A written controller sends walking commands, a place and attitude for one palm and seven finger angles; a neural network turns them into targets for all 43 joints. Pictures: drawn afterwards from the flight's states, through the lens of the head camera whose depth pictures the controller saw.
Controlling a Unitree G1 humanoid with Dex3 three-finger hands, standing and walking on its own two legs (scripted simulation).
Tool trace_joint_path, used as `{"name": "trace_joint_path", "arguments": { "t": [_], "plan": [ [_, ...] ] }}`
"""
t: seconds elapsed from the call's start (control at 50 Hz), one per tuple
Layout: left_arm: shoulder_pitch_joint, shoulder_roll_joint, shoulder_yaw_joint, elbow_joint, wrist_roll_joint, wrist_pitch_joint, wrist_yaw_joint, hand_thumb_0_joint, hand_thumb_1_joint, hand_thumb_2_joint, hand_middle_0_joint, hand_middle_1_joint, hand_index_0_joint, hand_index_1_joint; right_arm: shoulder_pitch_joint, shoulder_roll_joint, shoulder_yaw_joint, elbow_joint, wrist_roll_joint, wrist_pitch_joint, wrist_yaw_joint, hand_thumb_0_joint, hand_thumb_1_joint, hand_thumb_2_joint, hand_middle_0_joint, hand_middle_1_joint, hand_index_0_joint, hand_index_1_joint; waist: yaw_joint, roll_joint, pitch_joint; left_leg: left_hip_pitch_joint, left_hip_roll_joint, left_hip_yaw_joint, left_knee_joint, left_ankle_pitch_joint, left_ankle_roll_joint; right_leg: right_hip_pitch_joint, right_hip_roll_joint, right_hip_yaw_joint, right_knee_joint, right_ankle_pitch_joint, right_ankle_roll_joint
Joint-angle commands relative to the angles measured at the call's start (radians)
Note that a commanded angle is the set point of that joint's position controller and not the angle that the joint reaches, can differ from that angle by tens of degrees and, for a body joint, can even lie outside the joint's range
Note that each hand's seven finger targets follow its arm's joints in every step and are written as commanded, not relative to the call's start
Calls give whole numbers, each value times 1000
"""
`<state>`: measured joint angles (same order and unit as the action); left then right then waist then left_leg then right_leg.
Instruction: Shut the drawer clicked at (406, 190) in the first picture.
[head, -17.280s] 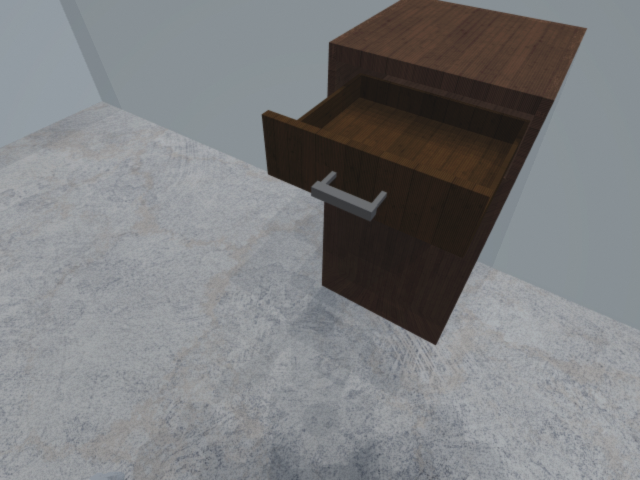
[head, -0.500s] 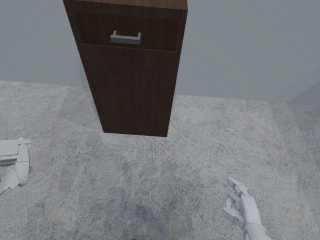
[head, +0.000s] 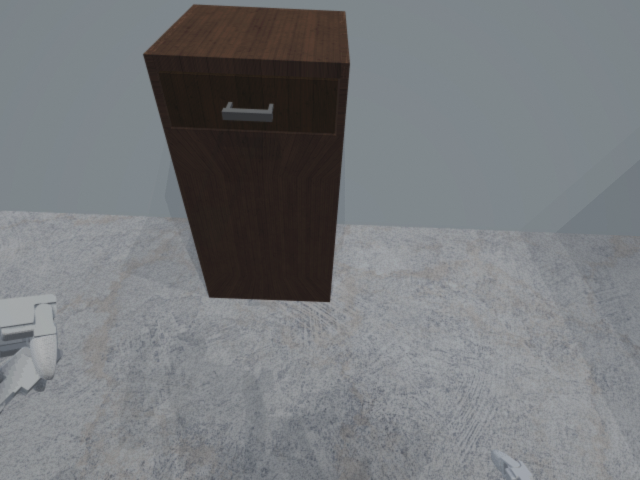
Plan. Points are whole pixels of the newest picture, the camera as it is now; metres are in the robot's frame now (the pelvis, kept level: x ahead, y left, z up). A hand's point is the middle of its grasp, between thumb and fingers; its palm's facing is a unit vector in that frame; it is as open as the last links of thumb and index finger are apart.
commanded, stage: stop stepping back and stand still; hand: left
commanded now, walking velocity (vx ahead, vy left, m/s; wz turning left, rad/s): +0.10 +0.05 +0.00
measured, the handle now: (249, 110) +0.92 +0.19 +0.04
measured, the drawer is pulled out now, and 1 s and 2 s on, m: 0.00 0.00 0.00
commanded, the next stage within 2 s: let the arm hang, fingers relaxed in 0.16 s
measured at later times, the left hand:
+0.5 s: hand out of the picture +0.12 +0.21 -0.14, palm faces +0.03 -0.97 -0.22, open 3.0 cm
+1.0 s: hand out of the picture -0.01 +0.22 -0.16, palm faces +0.03 -0.97 -0.25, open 6.8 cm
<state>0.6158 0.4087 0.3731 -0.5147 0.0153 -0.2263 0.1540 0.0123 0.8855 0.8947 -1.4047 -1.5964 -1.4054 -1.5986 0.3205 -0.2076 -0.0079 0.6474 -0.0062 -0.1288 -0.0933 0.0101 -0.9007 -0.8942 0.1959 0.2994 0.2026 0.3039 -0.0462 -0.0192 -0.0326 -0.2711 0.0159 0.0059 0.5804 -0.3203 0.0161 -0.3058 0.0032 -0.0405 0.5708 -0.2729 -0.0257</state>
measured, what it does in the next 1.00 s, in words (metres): stands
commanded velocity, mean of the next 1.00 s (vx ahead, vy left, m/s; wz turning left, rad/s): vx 0.00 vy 0.00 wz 0.00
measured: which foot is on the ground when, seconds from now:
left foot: down 0.00-1.00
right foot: down 0.00-1.00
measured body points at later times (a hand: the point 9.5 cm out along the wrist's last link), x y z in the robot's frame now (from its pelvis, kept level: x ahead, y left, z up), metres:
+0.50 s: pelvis +0.00 +0.02 +0.00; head +0.00 +0.03 +0.45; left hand +0.11 +0.26 -0.12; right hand +0.12 -0.22 -0.13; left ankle +0.02 +0.13 -0.73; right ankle +0.04 -0.10 -0.73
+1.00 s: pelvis +0.01 +0.02 +0.01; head +0.03 +0.01 +0.46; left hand -0.01 +0.27 -0.14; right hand +0.01 -0.20 -0.15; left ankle +0.02 +0.13 -0.73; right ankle +0.04 -0.10 -0.73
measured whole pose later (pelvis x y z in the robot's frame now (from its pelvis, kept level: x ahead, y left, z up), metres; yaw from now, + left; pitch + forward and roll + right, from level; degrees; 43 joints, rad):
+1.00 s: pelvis +0.01 +0.02 +0.01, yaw +1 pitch -2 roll +0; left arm 0.26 0.20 0.01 1.15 0.02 0.00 0.02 0.00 0.91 0.89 -0.30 -0.42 -0.30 -0.42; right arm 0.28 -0.17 -0.01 1.11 -0.01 0.02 -0.02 0.00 -0.90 -0.89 0.20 0.30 0.20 0.30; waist 0.00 0.03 0.07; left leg -0.20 -0.02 0.02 0.43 -0.21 0.02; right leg -0.22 -0.01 -0.02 0.42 -0.18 0.00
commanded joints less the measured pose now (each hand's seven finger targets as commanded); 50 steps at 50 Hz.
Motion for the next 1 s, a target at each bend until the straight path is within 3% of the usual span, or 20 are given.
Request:
{"name": "trace_joint_path", "arguments": {
  "t": [0.0,0.04,0.06,0.08,0.12,0.14,0.16,0.18,0.22,0.24,0.26,0.28,0.32,0.36,0.42,0.5,0.54,0.64,0.84,0.98],
  "plan": [
    [-57,146,125,-208,-30,-66,18,0,900,900,-1400,-1600,-1400,-1600,-151,-116,-45,-143,-5,-62,15,0,-900,-900,200,300,200,300,35,-161,15,-188,-19,19,280,-87,11,24,-310,471,-374,-382,-149],
    [-68,117,98,-174,-31,-58,13,0,900,900,-1400,-1600,-1400,-1600,-131,-105,-35,-127,-5,-56,16,0,-900,-900,200,300,200,300,21,-119,31,-52,28,-9,149,-122,26,-118,-284,359,-335,-403,-123],
    [-70,110,90,-175,-30,-55,13,0,900,900,-1400,-1600,-1400,-1600,-136,-101,-27,-127,-7,-53,12,0,-900,-900,200,300,200,300,12,-103,41,42,23,9,12,-71,33,-171,-227,268,-284,-385,-88],
    [-71,109,88,-189,-30,-59,14,0,900,900,-1400,-1600,-1400,-1600,-148,-110,-23,-130,-9,-58,7,0,-900,-900,200,300,200,300,16,-35,40,77,26,-11,-111,-79,42,-165,-159,196,-207,-343,-55],
    [-86,110,86,-256,-31,-75,13,0,900,900,-1400,-1600,-1400,-1600,-179,-139,-27,-161,-6,-69,-1,0,-900,-900,200,300,200,300,34,184,25,21,168,-234,-286,-117,92,-87,-22,78,21,-118,15],
    [-83,120,102,-229,-25,-75,11,0,900,900,-1400,-1600,-1400,-1600,-187,-127,-20,-151,3,-69,1,0,-900,-900,200,300,200,300,42,211,14,-102,211,-276,-370,-300,99,8,-7,36,87,-126,39],
    [-103,118,103,-216,-8,-67,11,0,900,900,-1400,-1600,-1400,-1600,-196,-112,-13,-154,1,-67,-1,0,-900,-900,200,300,200,300,45,233,68,-204,216,-269,-411,-364,105,63,-10,36,115,-98,40],
    [-126,117,99,-222,0,-66,12,0,900,900,-1400,-1600,-1400,-1600,-195,-107,-11,-159,2,-69,1,0,-900,-900,200,300,200,300,48,191,98,-233,201,-241,-381,-304,103,100,-14,35,65,-50,38],
    [-114,126,101,-220,-6,-70,9,0,900,900,-1400,-1600,-1400,-1600,-195,-106,-14,-158,0,-78,5,0,-900,-900,200,300,200,300,49,64,66,-152,122,-137,-247,-59,68,122,-37,87,-83,65,27],
    [-169,-28,-260,618,48,124,-138,0,900,900,-1400,-1600,-1400,-1600,-195,-268,-93,87,-4,-73,91,0,-900,-900,200,300,200,300,11,-12,57,-130,49,-67,29,239,31,1,-149,111,-9,437,-1],
    [-155,-42,-249,655,26,198,-152,0,900,900,-1360,-1557,-1360,-1557,-106,-163,-78,78,15,-6,100,0,-900,-900,200,300,200,300,7,-55,-25,-34,36,-42,38,189,-4,-27,-176,168,-63,343,-28],
    [-196,-84,-264,682,24,213,-151,0,900,900,-1320,-1513,-1320,-1513,-57,-122,-58,83,5,29,98,0,-900,-900,200,300,200,300,5,-133,-57,-14,27,-46,61,138,-4,-53,-179,152,-99,201,-41],
    [-264,-80,-277,775,23,221,-147,0,900,900,-1240,-1427,-1240,-1427,-40,-120,-44,82,-11,68,98,0,-900,-900,200,300,200,300,5,-230,-48,-11,18,-56,58,177,14,-37,-164,118,-94,173,-47],
    [-315,-57,-286,894,20,228,-145,0,900,900,-1160,-1340,-1160,-1340,-72,-143,-44,91,-21,91,97,0,-900,-900,200,300,200,300,14,-181,-12,-5,27,-82,4,243,28,-29,-141,105,-82,185,-38],
    [-361,-50,-305,1083,11,240,-138,0,900,900,-1040,-1210,-1040,-1210,-140,-165,-31,125,-30,104,91,0,-900,-900,200,300,200,300,51,90,55,-89,98,-174,-176,284,53,51,-69,75,-52,73,-1],
    [-342,-53,-329,1312,3,229,-138,0,900,900,-880,-1037,-880,-1037,-123,-137,-16,206,-17,115,81,0,-900,-900,200,300,200,300,57,123,33,-45,81,-134,-219,158,33,117,-77,99,-144,55,-10],
    [-323,-72,-327,1380,0,227,-137,0,900,900,-800,-950,-800,-950,-100,-115,-17,243,-20,124,77,0,-900,-900,200,300,200,300,56,206,23,-33,76,-123,-242,52,31,119,-79,96,-179,22,-15],
    [-323,-65,-340,1498,-3,218,-140,0,900,900,-600,-733,-600,-733,-24,-114,-22,320,-12,129,72,0,-900,-900,200,300,200,300,43,69,30,14,76,-112,-243,34,31,95,-93,103,-227,4,-26],
    [-305,-74,-350,1615,-7,218,-129,0,900,900,-200,-300,-200,-300,27,-95,-19,420,-7,129,64,0,-900,-900,200,300,200,300,42,24,92,42,83,-99,-255,92,35,69,-97,97,-234,17,-27],
    [-333,-78,-343,1622,-5,215,-124,0,900,900,-200,-300,-200,-300,17,-81,-22,443,-11,129,66,0,-900,-900,200,300,200,300,41,4,114,42,72,-83,-254,93,29,62,-100,109,-253,-10,-27]
  ]
}}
